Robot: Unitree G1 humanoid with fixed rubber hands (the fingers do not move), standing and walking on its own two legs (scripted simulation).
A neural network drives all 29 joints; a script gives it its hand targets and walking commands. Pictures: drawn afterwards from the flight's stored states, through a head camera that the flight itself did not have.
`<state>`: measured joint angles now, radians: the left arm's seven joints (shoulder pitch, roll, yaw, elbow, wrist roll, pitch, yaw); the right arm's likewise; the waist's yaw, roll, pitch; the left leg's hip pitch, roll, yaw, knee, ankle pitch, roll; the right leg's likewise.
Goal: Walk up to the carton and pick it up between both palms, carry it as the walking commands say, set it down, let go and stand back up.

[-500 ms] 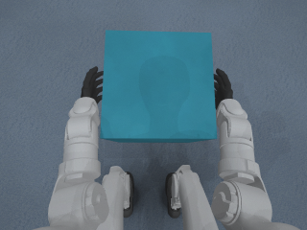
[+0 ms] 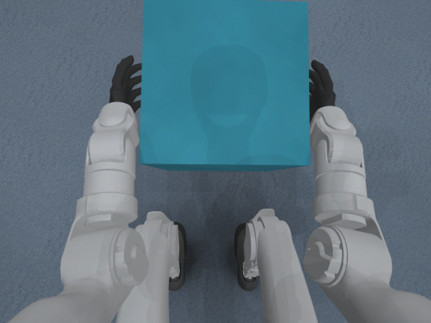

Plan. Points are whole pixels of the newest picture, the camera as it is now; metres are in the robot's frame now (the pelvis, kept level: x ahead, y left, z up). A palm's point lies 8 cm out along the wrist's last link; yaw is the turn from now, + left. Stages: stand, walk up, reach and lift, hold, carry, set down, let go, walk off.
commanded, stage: set down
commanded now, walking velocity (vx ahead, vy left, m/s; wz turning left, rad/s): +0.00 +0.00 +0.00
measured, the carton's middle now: (220, 106) +0.50 -0.02 -0.15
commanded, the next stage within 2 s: none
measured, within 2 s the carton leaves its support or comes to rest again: rests again in 1.64 s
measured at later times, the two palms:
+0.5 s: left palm (139, 109) +0.51 +0.15 -0.18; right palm (300, 111) +0.50 -0.19 -0.18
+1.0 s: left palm (149, 113) +0.53 +0.14 -0.27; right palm (287, 114) +0.52 -0.19 -0.26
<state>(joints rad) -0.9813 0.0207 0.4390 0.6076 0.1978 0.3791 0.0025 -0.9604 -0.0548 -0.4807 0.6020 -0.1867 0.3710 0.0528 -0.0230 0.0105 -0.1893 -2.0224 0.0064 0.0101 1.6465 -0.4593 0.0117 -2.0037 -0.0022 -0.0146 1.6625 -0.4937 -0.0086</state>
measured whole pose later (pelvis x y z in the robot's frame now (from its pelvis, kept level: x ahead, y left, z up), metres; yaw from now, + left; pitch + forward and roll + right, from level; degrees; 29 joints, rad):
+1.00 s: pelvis -0.01 +0.00 -0.12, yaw +0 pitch +46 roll +0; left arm -1.29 0.19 0.35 0.79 0.05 0.28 0.09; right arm -1.30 -0.23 -0.33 0.80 -0.04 0.29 -0.04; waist -0.03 0.02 0.13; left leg -2.33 -0.01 0.01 2.04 -0.52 0.00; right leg -2.31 0.00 -0.01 2.07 -0.56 -0.01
